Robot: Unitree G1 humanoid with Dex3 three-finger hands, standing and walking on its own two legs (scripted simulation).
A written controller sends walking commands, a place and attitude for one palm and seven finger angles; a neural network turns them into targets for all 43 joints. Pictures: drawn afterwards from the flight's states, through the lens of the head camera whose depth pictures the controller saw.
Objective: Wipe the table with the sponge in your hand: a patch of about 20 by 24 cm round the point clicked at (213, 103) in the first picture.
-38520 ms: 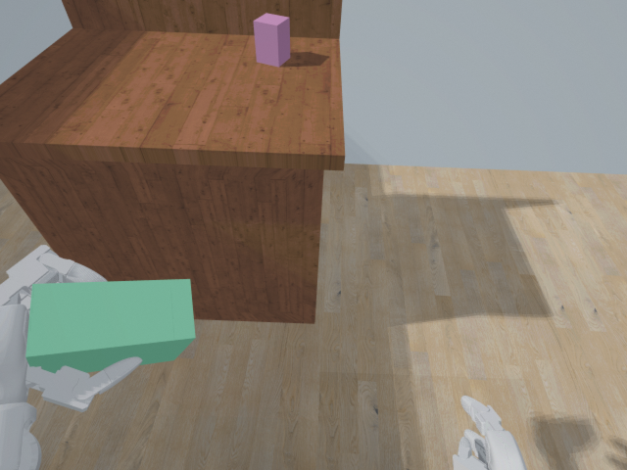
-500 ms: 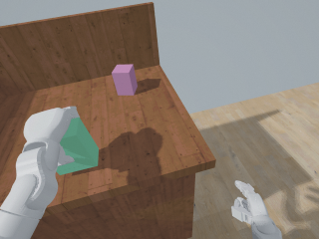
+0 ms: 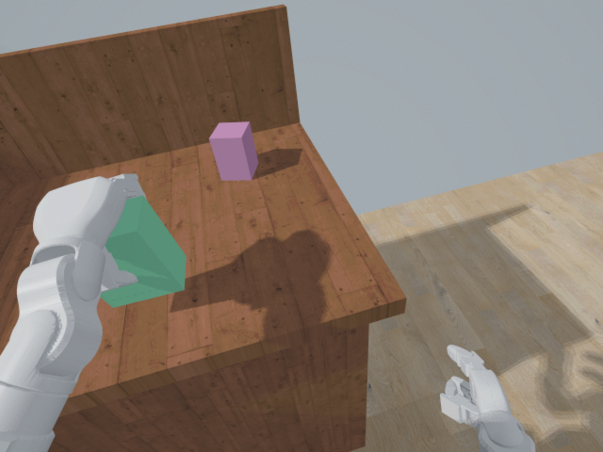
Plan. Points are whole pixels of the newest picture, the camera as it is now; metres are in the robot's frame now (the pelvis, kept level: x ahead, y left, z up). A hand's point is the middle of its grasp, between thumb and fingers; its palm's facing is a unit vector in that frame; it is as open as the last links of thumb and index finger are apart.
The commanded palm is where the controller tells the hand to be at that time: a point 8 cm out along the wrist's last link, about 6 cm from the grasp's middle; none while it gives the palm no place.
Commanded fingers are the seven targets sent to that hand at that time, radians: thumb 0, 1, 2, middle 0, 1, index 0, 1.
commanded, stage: lift the sponge slowly off the table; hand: left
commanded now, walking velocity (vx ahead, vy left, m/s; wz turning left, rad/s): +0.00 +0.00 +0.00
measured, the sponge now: (135, 264) +0.28 +0.28 +0.14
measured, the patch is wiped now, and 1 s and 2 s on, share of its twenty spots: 1.00 1.00 1.00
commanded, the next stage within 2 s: bring the sponge back beside the body in 0.62 s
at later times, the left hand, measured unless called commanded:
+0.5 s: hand (106, 211) +0.28 +0.27 +0.23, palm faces +0.28 -0.09 -0.96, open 10.2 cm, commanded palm +0.23 +0.28 +0.31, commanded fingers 0.00 0.10 1.30 -1.20 -1.60 -1.20 -1.60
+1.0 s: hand (88, 228) +0.25 +0.28 +0.23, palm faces +0.28 -0.10 -0.95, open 10.2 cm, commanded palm +0.20 +0.28 +0.30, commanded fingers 0.00 0.10 1.30 -1.20 -1.60 -1.20 -1.60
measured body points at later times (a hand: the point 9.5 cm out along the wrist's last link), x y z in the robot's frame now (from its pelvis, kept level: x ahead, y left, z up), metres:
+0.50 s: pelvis +0.00 +0.00 +0.00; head -0.03 -0.05 +0.45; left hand +0.26 +0.27 +0.29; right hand +0.27 -0.19 -0.07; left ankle +0.04 +0.13 -0.74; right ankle +0.00 -0.09 -0.74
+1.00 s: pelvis -0.01 +0.00 +0.00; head -0.04 -0.05 +0.44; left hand +0.23 +0.28 +0.28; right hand +0.26 -0.19 -0.07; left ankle +0.04 +0.13 -0.74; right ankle +0.00 -0.09 -0.74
